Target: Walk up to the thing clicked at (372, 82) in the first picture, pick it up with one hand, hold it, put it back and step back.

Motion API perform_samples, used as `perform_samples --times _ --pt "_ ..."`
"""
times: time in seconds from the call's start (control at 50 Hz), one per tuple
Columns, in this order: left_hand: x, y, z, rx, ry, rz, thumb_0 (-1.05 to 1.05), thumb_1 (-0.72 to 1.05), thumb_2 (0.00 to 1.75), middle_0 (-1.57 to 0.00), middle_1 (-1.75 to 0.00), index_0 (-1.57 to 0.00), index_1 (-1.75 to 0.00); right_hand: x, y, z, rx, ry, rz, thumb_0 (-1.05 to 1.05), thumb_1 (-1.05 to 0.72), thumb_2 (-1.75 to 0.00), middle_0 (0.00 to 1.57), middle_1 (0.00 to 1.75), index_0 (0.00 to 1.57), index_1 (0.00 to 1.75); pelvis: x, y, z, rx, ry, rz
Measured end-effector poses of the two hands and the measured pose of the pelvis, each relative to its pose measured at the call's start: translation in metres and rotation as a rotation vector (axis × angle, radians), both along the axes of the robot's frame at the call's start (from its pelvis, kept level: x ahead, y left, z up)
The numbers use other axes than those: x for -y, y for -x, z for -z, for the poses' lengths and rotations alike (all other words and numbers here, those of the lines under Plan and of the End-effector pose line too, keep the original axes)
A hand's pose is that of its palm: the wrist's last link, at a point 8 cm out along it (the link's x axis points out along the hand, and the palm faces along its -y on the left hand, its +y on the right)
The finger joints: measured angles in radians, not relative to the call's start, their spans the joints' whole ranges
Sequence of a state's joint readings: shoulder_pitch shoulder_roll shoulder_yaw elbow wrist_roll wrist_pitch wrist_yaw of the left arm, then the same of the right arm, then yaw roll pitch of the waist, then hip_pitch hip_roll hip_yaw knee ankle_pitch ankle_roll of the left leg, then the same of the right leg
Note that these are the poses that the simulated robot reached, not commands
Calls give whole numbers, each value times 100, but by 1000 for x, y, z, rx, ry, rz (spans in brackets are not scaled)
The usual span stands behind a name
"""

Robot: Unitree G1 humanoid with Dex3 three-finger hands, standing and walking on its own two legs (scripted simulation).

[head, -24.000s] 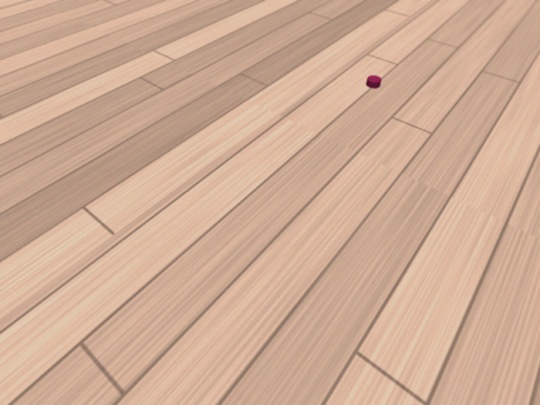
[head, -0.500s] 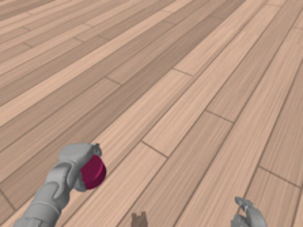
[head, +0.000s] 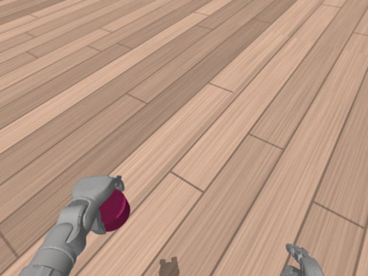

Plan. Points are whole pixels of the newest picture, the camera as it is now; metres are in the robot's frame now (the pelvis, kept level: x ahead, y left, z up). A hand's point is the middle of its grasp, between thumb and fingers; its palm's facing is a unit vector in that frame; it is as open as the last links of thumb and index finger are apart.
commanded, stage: crouch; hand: left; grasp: from above
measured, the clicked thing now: (109, 209) +0.30 +0.21 -0.07
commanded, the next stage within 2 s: lower in 1.84 s
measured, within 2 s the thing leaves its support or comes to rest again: neither
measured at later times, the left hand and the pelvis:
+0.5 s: hand (126, 224) +0.32 +0.20 -0.23, palm faces -0.41 +0.04 -0.91, open 11.7 cm; pelvis -0.04 +0.00 -0.12, yaw +1 degrees
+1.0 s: hand (146, 237) +0.35 +0.19 -0.46, palm faces -0.44 +0.01 -0.90, open 11.7 cm; pelvis -0.07 +0.00 -0.30, yaw +0 degrees
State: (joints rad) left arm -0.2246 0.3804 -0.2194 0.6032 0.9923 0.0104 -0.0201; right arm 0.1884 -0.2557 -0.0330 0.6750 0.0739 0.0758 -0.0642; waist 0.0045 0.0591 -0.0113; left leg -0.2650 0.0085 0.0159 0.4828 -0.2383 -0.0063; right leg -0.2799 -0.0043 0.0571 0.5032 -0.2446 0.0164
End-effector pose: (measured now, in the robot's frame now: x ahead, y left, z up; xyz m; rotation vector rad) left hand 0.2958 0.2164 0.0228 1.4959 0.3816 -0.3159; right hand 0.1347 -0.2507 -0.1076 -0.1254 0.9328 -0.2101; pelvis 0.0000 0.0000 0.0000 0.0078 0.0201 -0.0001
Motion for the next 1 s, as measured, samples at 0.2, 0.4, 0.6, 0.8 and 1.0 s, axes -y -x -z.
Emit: perform_samples --times 0.2,0.4,0.6,0.8,1.0 --pt "0 3 47 -11 -30 1 -3 -25 67 -74 -47 -59 -58 7 11 11 -53 29 -23 0 -90 -91 21 30 20 30 2 8 12 -68 2 -15" --pt "9 -16 142 10 -73 37 -3 -24 66 -74 -47 -59 -58 27 63 74 -187 100 -6 0 -91 -91 21 30 20 30 1 29 75 -271 20 -27" --pt "15 -37 247 36 -86 43 -3 -23 66 -72 -48 -59 -58 28 126 175 -328 125 45 0 -91 -91 20 30 20 30 -5 52 167 -455 36 -23" --pt "20 -47 341 -18 -70 33 -3 -22 66 -70 -50 -57 -59 9 152 258 -397 89 21 0 -90 -90 21 30 20 30 -6 68 240 -554 44 -23" --pt "29 -62 425 -4 -44 56 -3 -22 66 -69 -51 -56 -60 13 142 317 -410 104 -40 0 -90 -90 21 30 20 30 -3 71 303 -627 60 -21"
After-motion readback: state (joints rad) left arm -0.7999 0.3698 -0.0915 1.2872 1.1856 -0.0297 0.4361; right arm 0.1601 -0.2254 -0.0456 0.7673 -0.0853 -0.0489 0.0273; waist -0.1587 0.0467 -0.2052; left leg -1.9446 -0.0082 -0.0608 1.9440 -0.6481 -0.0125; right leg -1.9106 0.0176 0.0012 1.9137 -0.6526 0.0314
